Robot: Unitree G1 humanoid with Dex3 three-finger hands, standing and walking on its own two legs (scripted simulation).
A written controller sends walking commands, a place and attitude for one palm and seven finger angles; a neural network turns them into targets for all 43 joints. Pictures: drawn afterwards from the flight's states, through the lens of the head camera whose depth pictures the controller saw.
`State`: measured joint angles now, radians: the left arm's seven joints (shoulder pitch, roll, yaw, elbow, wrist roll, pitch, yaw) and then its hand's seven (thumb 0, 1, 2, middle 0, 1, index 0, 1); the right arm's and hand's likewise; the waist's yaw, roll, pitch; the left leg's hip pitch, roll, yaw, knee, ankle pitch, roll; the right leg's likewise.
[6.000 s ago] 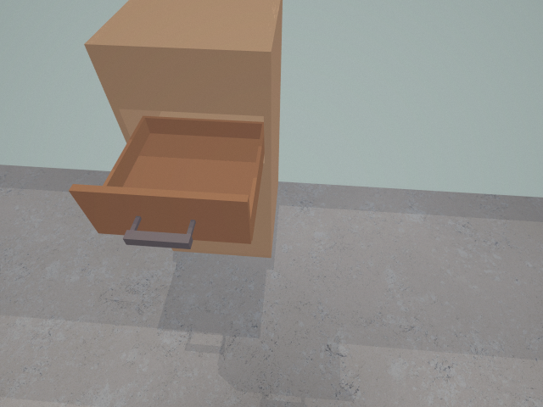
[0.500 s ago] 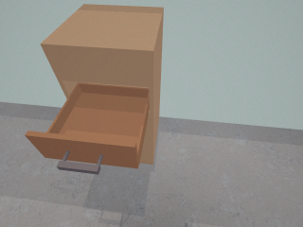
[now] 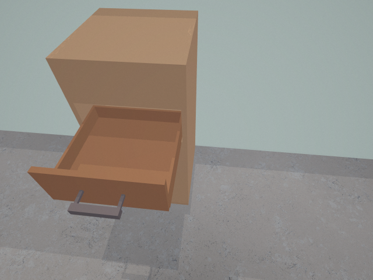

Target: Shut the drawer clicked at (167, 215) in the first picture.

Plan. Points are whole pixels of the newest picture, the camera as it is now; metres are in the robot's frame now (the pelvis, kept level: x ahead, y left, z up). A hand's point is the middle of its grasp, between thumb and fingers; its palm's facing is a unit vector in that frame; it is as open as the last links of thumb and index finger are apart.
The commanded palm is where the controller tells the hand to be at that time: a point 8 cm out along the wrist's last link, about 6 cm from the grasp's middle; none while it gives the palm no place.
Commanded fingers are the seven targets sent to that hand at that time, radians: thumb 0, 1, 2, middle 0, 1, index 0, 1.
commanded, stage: shuffle to correct the standing spot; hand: left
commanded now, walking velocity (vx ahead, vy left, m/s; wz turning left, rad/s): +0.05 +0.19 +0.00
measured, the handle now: (98, 203) +0.33 +0.29 -0.13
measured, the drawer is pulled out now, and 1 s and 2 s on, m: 0.30 0.30 0.30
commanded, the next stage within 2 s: come to a stop and stand still in 0.32 s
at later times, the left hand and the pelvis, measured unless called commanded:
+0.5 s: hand out of the picture +0.03 +0.24 -0.18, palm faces +0.07 -0.96 -0.27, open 7.4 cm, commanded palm none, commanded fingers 0.00 0.90 0.90 -0.20 -0.30 -0.20 -0.30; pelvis +0.02 +0.05 -0.01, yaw +0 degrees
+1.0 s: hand out of the picture +0.04 +0.22 -0.17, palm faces -0.02 -0.98 -0.20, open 7.3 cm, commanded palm none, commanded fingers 0.00 0.90 0.90 -0.20 -0.30 -0.20 -0.30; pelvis +0.04 +0.05 +0.00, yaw -3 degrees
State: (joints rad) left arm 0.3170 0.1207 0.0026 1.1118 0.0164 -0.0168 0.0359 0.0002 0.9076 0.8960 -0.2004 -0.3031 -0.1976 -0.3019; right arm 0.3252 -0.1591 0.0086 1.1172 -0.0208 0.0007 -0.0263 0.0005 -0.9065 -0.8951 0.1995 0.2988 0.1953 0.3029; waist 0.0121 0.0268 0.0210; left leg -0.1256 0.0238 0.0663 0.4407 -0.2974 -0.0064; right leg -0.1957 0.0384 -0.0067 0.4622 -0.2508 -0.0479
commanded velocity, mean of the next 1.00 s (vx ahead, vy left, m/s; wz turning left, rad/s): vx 0.02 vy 0.07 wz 0.00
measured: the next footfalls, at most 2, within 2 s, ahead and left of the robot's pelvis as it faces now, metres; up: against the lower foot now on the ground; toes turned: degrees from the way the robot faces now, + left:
none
